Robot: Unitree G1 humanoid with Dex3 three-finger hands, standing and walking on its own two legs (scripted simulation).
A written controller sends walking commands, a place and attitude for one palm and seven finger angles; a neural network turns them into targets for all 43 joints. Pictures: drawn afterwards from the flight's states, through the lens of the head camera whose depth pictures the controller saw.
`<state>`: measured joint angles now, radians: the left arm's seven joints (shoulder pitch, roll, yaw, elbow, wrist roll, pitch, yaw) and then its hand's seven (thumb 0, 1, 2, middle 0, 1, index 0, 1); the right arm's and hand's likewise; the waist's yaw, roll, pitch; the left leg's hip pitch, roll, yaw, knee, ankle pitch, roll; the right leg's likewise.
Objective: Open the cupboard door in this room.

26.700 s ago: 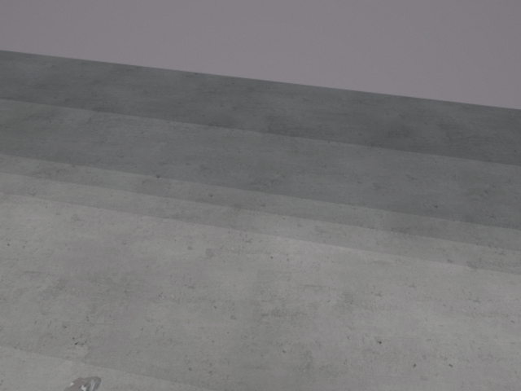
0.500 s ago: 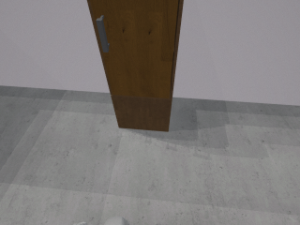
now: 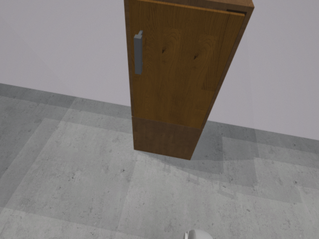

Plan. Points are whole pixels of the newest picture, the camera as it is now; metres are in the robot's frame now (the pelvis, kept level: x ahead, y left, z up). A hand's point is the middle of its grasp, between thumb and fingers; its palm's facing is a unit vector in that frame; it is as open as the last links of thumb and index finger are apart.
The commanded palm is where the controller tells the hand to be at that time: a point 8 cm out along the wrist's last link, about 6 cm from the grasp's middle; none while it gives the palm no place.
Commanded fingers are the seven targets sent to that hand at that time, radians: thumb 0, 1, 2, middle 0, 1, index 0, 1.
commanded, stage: take the last steps up to it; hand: left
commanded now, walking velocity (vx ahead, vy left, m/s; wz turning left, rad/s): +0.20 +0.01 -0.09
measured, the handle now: (139, 52) +0.72 +0.14 +0.06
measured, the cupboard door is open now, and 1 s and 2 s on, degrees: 0 0 0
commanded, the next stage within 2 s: come to a stop and stand still in 0.12 s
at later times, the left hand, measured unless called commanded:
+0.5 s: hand (118, 207) +0.23 +0.14 -0.16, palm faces +0.00 -0.97 -0.26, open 7.2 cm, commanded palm none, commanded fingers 0.00 0.90 0.90 -0.20 -0.30 -0.20 -0.30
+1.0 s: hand out of the picture +0.10 +0.22 -0.18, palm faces +0.05 -0.96 -0.26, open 7.4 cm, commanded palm none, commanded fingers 0.00 0.90 0.90 -0.20 -0.30 -0.20 -0.30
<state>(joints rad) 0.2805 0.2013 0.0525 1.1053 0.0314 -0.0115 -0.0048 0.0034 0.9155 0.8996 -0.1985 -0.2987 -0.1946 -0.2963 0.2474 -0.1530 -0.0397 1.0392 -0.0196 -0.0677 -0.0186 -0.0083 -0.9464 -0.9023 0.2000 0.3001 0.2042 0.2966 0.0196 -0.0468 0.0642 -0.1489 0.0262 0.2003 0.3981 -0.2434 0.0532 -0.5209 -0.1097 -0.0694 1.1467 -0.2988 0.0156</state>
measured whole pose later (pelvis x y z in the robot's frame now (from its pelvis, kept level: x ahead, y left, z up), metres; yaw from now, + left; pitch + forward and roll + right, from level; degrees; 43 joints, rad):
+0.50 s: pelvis +0.12 -0.04 -0.01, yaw +0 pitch -2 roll +2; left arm 0.09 0.13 0.03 1.00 0.02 -0.02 0.04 -0.02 0.93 0.90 -0.20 -0.30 -0.20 -0.30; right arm 0.23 -0.16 -0.06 1.09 -0.01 0.06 -0.02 0.00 -0.91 -0.90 0.20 0.30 0.20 0.30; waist -0.03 0.04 0.12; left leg -0.41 0.04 -0.01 1.09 -0.46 -0.05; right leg -0.33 -0.05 -0.15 0.52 -0.17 -0.08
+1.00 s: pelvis +0.09 +0.01 -0.02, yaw +0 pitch -4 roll +1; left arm 0.37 0.22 0.02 0.96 0.03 0.04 0.01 0.00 0.91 0.90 -0.20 -0.30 -0.20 -0.30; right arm 0.30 -0.20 -0.02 0.88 -0.03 0.04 0.00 0.00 -0.91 -0.90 0.20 0.30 0.20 0.30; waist 0.02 0.00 -0.02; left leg -0.23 0.01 0.05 0.63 -0.34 0.01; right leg -0.36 -0.06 -0.07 0.59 -0.18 0.00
